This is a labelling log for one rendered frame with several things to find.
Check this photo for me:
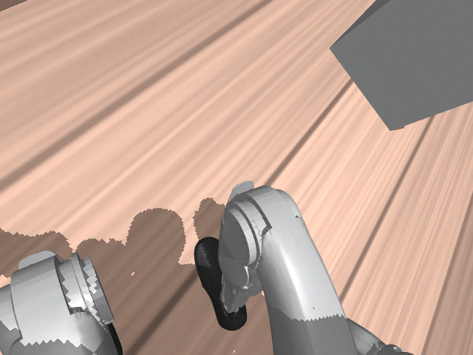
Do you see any right robot foot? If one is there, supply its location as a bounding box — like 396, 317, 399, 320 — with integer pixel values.
194, 237, 247, 331

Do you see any right robot hand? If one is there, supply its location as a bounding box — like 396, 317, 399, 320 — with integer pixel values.
347, 318, 386, 355

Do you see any left robot foot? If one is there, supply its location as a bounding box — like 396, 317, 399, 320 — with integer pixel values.
108, 322, 123, 355

